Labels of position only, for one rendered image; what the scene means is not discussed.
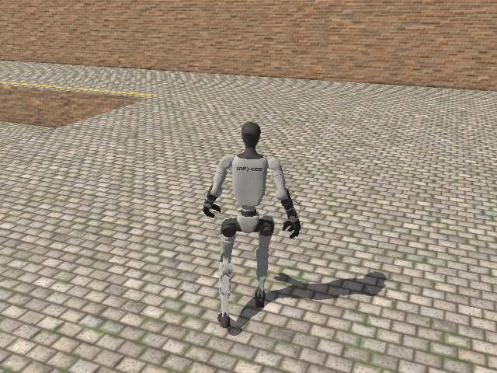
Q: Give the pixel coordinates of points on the robot left upper arm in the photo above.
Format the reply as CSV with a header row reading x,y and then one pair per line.
x,y
221,172

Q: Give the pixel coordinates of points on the right robot thigh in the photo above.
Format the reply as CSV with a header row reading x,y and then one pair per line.
x,y
266,228

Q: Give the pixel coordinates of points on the right robot shin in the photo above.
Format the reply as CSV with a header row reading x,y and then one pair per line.
x,y
262,267

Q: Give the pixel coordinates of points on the left robot forearm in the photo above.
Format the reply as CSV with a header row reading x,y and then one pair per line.
x,y
210,199

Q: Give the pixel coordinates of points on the robot right hand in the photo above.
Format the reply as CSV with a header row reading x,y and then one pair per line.
x,y
294,226

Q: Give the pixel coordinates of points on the robot right upper arm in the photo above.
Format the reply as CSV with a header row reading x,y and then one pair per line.
x,y
278,177

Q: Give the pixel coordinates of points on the right robot forearm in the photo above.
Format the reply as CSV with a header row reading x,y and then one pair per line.
x,y
289,208

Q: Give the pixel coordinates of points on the robot left hand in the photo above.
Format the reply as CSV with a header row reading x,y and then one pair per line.
x,y
206,210

